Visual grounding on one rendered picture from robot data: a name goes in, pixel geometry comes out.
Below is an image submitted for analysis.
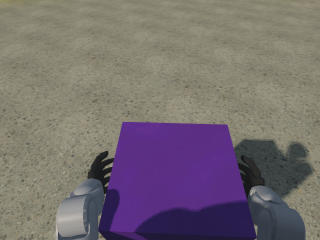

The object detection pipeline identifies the right robot hand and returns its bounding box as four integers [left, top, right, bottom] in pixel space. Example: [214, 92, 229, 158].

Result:
[237, 155, 265, 200]

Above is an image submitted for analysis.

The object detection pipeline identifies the carton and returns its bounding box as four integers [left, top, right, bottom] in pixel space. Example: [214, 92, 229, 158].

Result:
[98, 122, 257, 240]

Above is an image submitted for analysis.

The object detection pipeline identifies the left robot hand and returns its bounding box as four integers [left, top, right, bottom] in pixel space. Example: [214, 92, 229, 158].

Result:
[87, 151, 114, 195]

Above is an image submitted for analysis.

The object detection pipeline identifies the right robot forearm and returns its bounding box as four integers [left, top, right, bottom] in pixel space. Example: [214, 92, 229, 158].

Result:
[247, 185, 306, 240]

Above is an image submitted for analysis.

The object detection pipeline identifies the left robot forearm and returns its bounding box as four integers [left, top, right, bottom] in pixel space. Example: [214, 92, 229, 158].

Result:
[55, 178, 105, 240]

